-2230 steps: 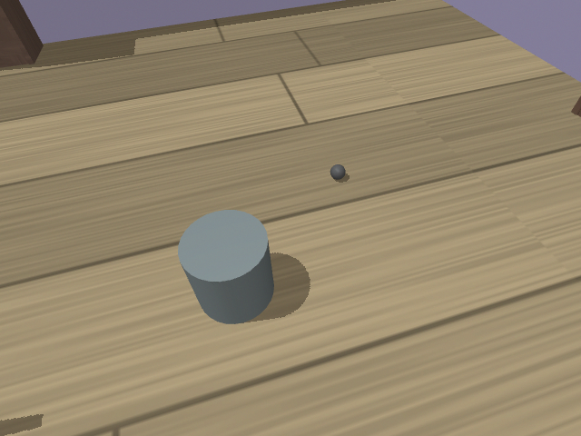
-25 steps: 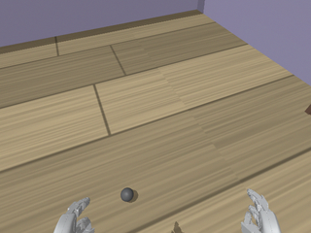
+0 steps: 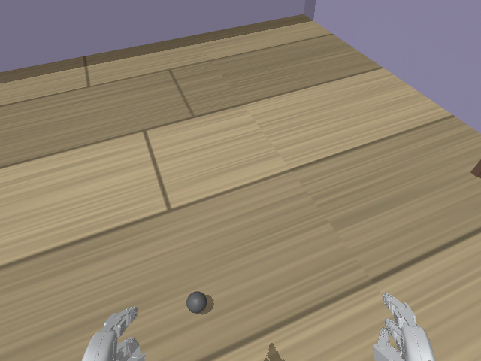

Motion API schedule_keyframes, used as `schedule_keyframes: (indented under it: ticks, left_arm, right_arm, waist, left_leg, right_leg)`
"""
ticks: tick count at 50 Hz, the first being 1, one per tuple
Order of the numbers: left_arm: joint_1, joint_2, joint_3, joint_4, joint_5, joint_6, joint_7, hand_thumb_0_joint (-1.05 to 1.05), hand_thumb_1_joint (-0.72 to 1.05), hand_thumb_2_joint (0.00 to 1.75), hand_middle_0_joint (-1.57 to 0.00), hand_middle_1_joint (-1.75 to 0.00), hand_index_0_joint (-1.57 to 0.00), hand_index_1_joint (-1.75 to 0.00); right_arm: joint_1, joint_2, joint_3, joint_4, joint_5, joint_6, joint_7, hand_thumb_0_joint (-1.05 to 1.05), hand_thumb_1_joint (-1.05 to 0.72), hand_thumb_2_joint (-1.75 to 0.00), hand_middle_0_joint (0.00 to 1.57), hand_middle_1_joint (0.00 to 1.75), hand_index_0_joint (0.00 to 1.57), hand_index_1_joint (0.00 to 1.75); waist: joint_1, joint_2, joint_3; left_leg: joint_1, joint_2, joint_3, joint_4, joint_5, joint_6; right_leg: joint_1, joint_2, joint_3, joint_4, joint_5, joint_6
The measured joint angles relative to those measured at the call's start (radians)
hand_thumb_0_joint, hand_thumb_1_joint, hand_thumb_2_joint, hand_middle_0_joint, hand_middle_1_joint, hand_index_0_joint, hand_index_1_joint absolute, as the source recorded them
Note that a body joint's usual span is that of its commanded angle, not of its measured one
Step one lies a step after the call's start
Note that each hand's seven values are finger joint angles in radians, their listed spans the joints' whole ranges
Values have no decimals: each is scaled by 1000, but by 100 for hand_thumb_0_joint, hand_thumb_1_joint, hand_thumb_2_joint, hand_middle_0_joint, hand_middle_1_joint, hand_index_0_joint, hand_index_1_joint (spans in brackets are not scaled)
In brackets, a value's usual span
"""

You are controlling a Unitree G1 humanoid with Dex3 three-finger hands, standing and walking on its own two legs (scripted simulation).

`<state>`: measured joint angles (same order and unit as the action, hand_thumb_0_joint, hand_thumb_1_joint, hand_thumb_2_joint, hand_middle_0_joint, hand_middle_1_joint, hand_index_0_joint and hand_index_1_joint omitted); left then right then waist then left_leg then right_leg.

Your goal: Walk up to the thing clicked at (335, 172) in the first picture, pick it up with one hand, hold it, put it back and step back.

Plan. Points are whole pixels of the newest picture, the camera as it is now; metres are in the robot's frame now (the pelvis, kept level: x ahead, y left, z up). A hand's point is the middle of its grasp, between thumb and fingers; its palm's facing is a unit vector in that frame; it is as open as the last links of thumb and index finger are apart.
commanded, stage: home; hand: left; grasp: from above
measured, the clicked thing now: (196, 302) +0.47 +0.20 -0.67
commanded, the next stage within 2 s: stand in 0.10 s
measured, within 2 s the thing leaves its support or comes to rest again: neither
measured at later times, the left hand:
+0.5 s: hand out of the picture +0.10 +0.23 -0.10, palm faces +0.01 -0.94 -0.34, open 7.4 cm
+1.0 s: hand out of the picture +0.03 +0.24 -0.10, palm faces +0.04 -0.94 -0.33, open 7.3 cm
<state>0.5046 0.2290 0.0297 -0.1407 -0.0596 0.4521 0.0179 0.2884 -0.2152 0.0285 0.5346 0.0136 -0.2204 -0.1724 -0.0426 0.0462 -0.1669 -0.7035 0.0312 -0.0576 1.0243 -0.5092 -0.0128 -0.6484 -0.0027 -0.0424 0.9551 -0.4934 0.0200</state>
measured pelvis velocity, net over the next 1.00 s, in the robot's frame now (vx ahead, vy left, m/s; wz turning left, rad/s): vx -0.02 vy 0.00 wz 0.01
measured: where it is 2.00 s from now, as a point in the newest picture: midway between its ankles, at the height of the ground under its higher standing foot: outside the picture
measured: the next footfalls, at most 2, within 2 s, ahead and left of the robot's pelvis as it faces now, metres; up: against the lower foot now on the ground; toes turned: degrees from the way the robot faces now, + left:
none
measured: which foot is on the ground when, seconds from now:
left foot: down 0.00-1.00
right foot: down 0.00-1.00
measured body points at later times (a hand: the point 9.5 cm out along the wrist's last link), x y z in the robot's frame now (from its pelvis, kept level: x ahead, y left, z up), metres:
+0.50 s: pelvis -0.01 +0.00 +0.03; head +0.01 +0.00 +0.48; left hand +0.10 +0.28 -0.08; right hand +0.10 -0.28 -0.09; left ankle +0.00 +0.12 -0.68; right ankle -0.01 -0.14 -0.68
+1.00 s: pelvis -0.02 +0.00 +0.06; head -0.03 +0.00 +0.51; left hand +0.02 +0.29 -0.07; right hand +0.05 -0.27 -0.08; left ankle +0.00 +0.12 -0.68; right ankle -0.01 -0.14 -0.68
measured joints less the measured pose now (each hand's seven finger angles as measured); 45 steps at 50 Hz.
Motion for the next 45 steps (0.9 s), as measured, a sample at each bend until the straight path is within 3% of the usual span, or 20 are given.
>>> schedule_keyframes:
  ticks: [10, 13, 15, 20, 27, 45]
  left_arm:
    - [-2, -3, -1, 1, 1, -1, -1, 1, 91, 90, -20, -30, -20, -30]
    - [-134, 21, -29, 245, 70, -183, 10, 1, 91, 90, -20, -30, -21, -30]
    - [-214, 33, -27, 417, 97, -263, 12, 1, 90, 90, -20, -30, -21, -30]
    - [-278, 62, -3, 671, 108, -353, 10, 1, 91, 90, -20, -30, -21, -30]
    - [-273, 67, 17, 907, 106, -405, 13, 1, 91, 90, -20, -30, -21, -30]
    - [-311, 49, 5, 1199, 90, -438, 10, 1, 91, 90, -20, -30, -21, -30]
  right_arm:
    - [2, -1, 0, -2, 1, 4, -1, 1, -90, -90, 20, 30, 20, 30]
    - [-62, -17, -16, 104, -77, 61, 51, 1, -90, -90, 20, 30, 20, 30]
    - [-97, -37, -13, 172, -99, 118, 95, 1, -90, -90, 20, 30, 20, 30]
    - [-116, -57, -46, 261, -71, 169, 153, 1, -90, -90, 20, 30, 21, 30]
    - [-91, -72, -78, 358, -64, 198, 162, 1, -90, -90, 20, 30, 20, 30]
    - [-124, -52, -60, 528, -39, 220, 151, 0, -90, -90, 20, 30, 20, 30]
  waist:
    - [0, 0, 0]
    - [34, -30, 94]
    - [50, -46, 131]
    - [59, -67, 188]
    - [57, -60, 201]
    - [60, -38, 223]
  left_leg:
    - [-1, 1, -2, 1, 3, -3]
    - [94, -12, 18, -48, 27, 4]
    - [143, -22, 28, -93, 52, 5]
    - [239, -36, 44, -193, 101, 8]
    - [341, -38, 44, -293, 139, 15]
    - [541, -40, 38, -560, 279, 16]
  right_leg:
    - [-3, 2, -2, 4, 1, -3]
    - [76, -13, 16, -15, 11, -7]
    - [114, -24, 25, -40, 26, -7]
    - [195, -38, 39, -111, 61, -2]
    - [302, -40, 36, -222, 106, 7]
    - [511, -42, 25, -505, 252, 14]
